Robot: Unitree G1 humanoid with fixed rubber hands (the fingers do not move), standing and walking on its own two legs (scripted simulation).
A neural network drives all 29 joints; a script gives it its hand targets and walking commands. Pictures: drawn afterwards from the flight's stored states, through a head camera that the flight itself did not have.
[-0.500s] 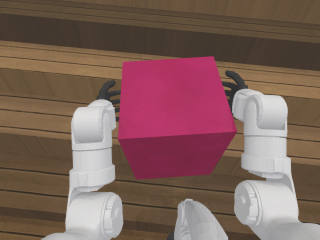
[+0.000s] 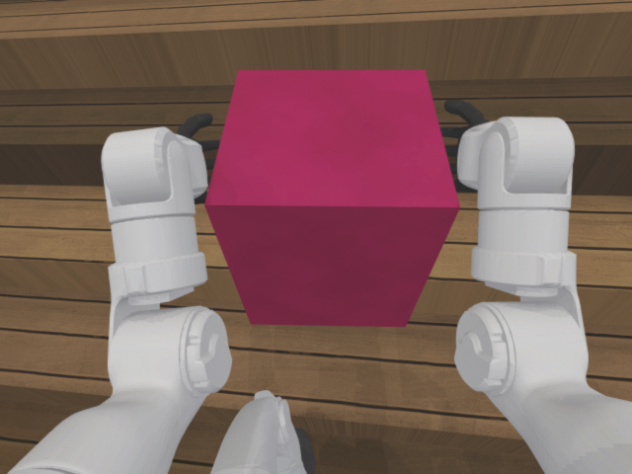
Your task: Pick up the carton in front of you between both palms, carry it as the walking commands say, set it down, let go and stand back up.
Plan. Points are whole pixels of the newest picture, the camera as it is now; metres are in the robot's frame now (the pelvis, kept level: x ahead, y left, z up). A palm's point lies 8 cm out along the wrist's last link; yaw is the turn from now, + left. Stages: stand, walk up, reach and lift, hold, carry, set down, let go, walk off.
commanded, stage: carry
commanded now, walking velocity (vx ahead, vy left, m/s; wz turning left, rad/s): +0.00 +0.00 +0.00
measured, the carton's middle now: (329, 209) +0.40 -0.03 +0.12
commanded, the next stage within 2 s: none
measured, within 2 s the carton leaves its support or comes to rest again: neither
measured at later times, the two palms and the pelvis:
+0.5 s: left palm out of the picture +0.54 +0.11 +0.32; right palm out of the picture +0.55 -0.18 +0.33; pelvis +0.17 -0.02 +0.15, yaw -3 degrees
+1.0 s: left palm out of the picture +0.64 +0.16 +0.29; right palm out of the picture +0.60 -0.14 +0.29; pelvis +0.28 +0.06 +0.23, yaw -3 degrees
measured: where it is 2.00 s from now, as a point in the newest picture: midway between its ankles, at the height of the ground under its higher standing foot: (315, 382)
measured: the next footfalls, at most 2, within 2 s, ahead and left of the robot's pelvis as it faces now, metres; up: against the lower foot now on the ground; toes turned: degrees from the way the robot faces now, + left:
right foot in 0.28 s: +0.14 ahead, -0.12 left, +0.00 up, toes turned +1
left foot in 0.76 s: +0.40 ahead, +0.13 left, +0.16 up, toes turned +4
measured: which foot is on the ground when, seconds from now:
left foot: down 0.00-0.36, up 0.38-0.74, down 0.76-1.00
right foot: up 0.00-0.26, down 0.28-0.82, up 0.84-1.00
